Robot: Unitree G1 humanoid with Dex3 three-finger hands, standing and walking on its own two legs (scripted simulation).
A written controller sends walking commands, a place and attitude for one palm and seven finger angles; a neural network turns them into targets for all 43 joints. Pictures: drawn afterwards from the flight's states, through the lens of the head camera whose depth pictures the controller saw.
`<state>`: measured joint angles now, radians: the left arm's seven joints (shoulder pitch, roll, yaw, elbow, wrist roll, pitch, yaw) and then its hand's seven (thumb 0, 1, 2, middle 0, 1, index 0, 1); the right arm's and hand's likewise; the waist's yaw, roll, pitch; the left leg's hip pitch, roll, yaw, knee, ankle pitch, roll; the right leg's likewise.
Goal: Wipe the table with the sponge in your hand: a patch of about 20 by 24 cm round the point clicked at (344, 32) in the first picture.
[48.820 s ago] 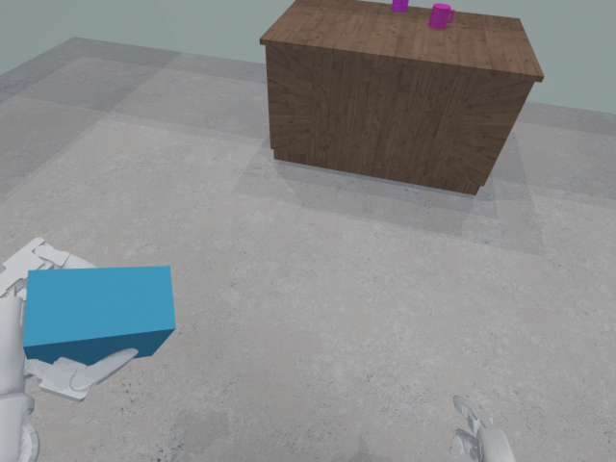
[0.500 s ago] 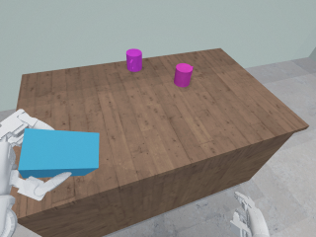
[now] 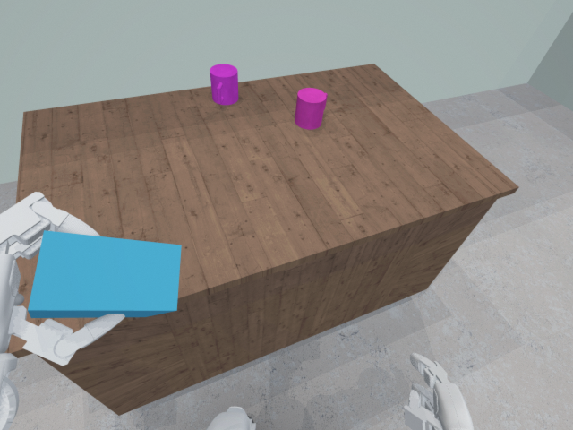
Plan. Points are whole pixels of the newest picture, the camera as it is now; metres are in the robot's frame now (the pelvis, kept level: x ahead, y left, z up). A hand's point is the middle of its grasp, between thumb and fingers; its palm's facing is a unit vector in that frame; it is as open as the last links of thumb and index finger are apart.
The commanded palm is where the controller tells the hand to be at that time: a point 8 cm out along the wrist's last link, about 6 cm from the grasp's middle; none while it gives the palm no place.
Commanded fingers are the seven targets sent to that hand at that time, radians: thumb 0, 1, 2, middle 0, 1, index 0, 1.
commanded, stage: step back with the hand held close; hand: left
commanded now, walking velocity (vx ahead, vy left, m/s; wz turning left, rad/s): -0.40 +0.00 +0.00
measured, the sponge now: (123, 283) +0.23 +0.19 +0.15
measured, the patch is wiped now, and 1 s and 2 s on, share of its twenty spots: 0.95 0.95 0.95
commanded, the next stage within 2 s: stop stepping back and stand still in 0.14 s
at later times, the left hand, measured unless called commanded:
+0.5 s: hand out of the picture +0.04 +0.23 +0.18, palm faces +0.39 -0.84 -0.39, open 10.3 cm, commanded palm -0.01 +0.27 +0.19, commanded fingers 0.00 0.10 1.30 -1.20 -1.60 -1.20 -1.60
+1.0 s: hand out of the picture -0.07 +0.20 +0.17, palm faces +0.41 -0.83 -0.38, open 10.3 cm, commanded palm -0.13 +0.25 +0.19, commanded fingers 0.00 0.10 1.30 -1.20 -1.60 -1.20 -1.60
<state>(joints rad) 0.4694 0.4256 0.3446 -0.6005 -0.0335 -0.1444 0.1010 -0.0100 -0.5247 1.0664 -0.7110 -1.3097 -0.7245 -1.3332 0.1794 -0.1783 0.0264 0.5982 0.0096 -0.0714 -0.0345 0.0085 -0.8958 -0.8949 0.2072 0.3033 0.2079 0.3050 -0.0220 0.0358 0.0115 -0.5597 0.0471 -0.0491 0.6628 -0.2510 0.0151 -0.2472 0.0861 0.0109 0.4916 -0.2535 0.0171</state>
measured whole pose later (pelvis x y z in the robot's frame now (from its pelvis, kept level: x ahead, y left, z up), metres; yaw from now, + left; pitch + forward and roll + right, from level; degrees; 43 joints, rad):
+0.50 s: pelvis -0.16 -0.01 -0.01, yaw +2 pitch -3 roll -4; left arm 0.43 0.41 0.34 -0.54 -0.02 -0.13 0.11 -0.01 -0.53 1.07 -0.71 -1.31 -0.73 -1.33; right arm 0.25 -0.20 0.03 0.63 0.02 -0.08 -0.03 0.01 -0.90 -0.90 0.21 0.30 0.21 0.30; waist -0.02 0.03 0.00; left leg -0.58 0.04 -0.05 1.00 -0.42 0.01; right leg -0.33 0.05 -0.08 0.66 -0.27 -0.03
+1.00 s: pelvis -0.28 -0.04 -0.02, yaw +2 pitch -2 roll -3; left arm 0.39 0.38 0.35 -0.45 -0.03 -0.15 0.09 -0.01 -0.53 1.07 -0.71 -1.31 -0.73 -1.33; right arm 0.31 -0.22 0.02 0.68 0.04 -0.10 -0.03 0.01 -0.90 -0.90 0.21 0.30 0.21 0.30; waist -0.02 0.06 -0.05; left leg -0.50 0.04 -0.05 1.12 -0.45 0.04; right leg -0.40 0.01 -0.12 0.75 -0.31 -0.03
